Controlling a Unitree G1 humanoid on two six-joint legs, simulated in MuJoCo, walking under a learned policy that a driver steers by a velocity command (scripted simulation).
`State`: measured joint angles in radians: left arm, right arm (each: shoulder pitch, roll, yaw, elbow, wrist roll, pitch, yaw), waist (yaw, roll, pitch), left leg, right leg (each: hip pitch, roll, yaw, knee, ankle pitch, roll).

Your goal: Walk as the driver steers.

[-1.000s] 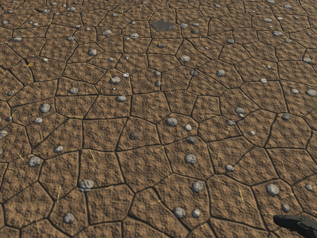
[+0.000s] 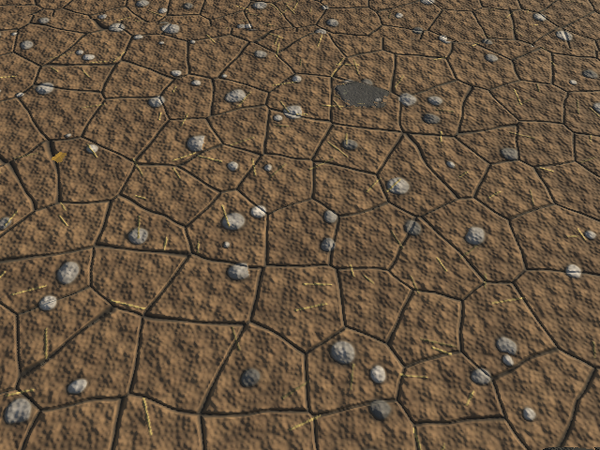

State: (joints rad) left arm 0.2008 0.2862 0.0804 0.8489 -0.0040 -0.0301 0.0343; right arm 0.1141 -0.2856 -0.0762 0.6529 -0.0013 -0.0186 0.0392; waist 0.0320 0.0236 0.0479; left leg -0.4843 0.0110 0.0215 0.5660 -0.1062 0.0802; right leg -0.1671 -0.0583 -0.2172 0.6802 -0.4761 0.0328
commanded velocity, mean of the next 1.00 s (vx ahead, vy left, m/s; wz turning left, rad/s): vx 0.11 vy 0.00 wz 0.40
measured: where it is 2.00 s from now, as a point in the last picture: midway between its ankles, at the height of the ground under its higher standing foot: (283, 412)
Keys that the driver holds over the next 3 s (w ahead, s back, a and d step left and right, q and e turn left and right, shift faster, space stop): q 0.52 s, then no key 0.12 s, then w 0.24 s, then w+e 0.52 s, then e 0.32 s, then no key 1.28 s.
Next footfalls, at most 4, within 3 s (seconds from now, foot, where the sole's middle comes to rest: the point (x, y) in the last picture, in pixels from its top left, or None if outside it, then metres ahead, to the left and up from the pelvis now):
0.42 right None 0.13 -0.14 -0.76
0.82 left None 0.00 0.09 -0.76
1.28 right None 0.42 -0.02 -0.76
1.74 left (232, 368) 0.61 0.19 -0.76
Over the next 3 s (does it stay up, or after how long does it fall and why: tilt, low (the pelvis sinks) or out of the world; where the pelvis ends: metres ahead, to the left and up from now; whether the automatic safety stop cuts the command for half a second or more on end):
stays up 0.53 0.05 0.02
